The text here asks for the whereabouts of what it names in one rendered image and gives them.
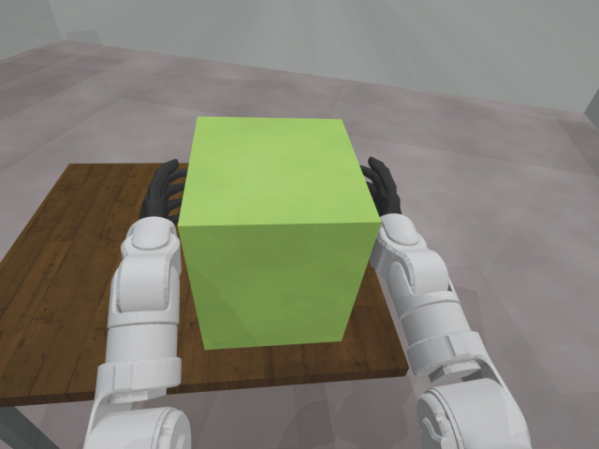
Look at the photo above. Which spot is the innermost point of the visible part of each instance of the right robot upper arm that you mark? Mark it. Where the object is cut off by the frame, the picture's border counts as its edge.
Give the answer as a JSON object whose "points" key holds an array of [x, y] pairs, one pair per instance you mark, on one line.
{"points": [[477, 414]]}

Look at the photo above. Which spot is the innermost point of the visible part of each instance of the left robot upper arm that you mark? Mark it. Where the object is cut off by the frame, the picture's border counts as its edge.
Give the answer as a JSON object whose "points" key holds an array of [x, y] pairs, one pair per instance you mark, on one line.
{"points": [[155, 428]]}

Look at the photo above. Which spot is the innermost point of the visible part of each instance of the left robot hand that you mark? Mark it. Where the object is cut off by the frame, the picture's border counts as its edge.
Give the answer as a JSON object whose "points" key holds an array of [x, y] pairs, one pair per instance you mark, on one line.
{"points": [[155, 202]]}

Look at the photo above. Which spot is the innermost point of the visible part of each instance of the carton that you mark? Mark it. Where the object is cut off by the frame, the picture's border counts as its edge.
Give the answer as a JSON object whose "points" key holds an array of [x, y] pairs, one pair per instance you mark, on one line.
{"points": [[277, 226]]}

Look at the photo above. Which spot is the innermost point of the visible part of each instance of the table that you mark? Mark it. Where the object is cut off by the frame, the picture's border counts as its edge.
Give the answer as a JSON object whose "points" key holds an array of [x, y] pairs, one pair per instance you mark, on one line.
{"points": [[54, 307]]}

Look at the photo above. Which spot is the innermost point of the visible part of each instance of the right robot hand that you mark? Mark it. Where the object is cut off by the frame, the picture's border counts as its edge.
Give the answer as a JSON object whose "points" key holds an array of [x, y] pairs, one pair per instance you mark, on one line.
{"points": [[383, 189]]}

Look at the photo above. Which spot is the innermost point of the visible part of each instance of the robot left forearm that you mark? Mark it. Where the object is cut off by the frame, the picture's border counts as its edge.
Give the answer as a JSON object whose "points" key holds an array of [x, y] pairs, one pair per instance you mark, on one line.
{"points": [[141, 355]]}

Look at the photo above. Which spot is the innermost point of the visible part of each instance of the robot right forearm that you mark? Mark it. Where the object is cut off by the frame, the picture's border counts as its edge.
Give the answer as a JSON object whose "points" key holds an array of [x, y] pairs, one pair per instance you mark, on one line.
{"points": [[441, 343]]}

